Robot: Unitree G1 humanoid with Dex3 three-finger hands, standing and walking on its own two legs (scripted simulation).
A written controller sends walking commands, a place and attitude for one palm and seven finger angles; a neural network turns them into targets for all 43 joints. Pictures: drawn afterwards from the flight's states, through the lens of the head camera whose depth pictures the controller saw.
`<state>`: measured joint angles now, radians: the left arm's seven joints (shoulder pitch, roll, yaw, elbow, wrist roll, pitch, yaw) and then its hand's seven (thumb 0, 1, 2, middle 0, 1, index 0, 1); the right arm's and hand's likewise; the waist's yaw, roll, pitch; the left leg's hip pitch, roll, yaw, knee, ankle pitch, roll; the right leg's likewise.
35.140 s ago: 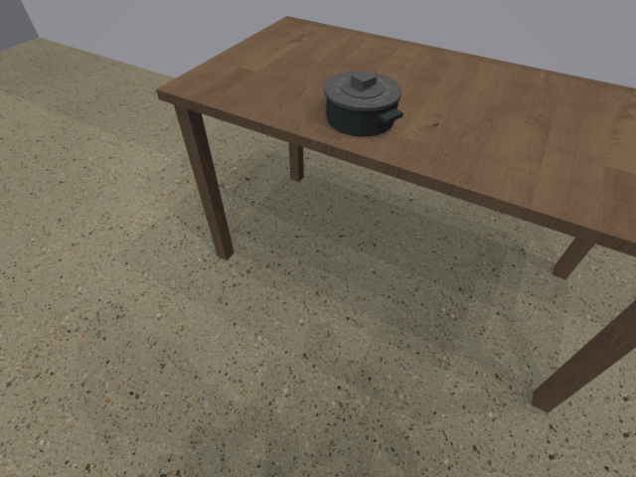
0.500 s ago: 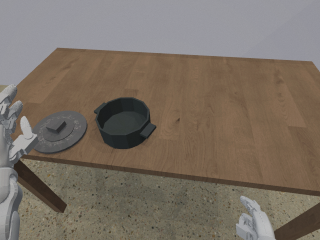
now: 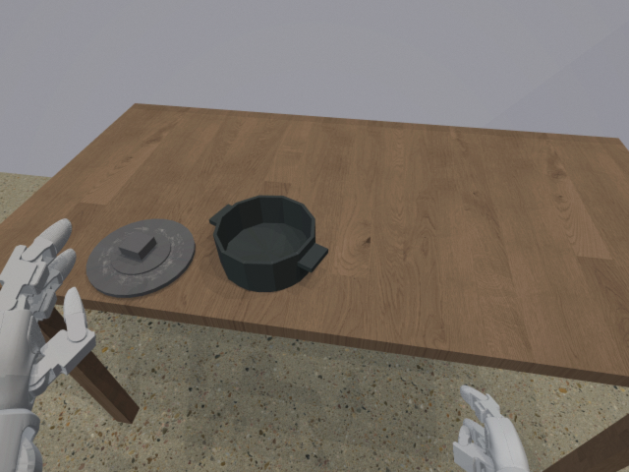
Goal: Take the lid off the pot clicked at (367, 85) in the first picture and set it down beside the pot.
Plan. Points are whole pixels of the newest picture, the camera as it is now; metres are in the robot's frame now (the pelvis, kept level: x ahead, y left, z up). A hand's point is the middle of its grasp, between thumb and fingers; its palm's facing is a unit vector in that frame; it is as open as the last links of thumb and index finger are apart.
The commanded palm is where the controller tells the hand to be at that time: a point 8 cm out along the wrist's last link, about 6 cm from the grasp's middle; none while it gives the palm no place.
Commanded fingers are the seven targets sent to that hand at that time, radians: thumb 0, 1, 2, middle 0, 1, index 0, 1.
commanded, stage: draw the hand back to the body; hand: left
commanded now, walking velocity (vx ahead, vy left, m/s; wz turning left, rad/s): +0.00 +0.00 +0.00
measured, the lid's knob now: (138, 245) +0.45 +0.37 +0.00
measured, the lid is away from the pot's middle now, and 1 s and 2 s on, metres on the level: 0.23 0.23 0.23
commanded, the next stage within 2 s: step back with the hand held close in 0.10 s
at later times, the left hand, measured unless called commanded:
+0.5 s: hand (80, 347) +0.18 +0.25 +0.15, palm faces +0.26 -0.87 -0.42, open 7.4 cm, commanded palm +0.12 +0.30 +0.18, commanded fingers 0.00 0.90 0.90 -0.20 -0.30 -0.20 -0.30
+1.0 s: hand (7, 411) +0.12 +0.28 +0.16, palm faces +0.33 -0.86 -0.38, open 7.4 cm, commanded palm +0.05 +0.33 +0.18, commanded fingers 0.00 0.90 0.90 -0.20 -0.30 -0.20 -0.30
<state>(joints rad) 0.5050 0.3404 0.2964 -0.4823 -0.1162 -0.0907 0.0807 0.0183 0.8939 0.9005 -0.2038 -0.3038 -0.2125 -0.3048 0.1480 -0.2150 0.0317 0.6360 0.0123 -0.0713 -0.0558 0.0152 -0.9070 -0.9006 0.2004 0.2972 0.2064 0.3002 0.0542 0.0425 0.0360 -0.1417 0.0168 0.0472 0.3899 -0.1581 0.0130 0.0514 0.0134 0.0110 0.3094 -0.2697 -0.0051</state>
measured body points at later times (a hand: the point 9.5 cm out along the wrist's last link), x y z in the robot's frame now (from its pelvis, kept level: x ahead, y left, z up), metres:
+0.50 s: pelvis -0.02 +0.03 -0.01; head +0.01 +0.03 +0.44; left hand +0.16 +0.30 +0.17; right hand +0.16 -0.22 -0.08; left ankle +0.04 +0.11 -0.74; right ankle -0.06 -0.12 -0.74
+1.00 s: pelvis -0.08 +0.05 -0.03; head -0.06 +0.07 +0.42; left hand +0.09 +0.32 +0.18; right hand +0.09 -0.19 -0.10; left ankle +0.04 +0.11 -0.74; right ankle -0.06 -0.12 -0.74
